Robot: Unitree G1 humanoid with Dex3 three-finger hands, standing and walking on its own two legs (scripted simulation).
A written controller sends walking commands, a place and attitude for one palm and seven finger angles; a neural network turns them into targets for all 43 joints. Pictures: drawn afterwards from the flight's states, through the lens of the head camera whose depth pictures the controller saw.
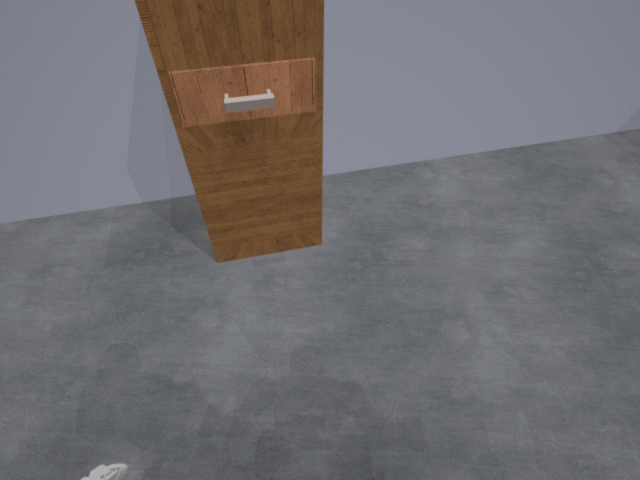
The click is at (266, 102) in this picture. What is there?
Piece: drawer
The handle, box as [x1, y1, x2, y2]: [224, 89, 274, 112]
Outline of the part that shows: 274,98 269,89 266,89 266,94 229,98 227,94 224,94 224,103 226,112 272,107 274,106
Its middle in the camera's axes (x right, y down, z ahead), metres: -0.20 -0.38 +1.06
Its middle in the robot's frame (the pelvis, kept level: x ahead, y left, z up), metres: +1.04 +0.26 -0.06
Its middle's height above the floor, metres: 0.71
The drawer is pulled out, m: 0.00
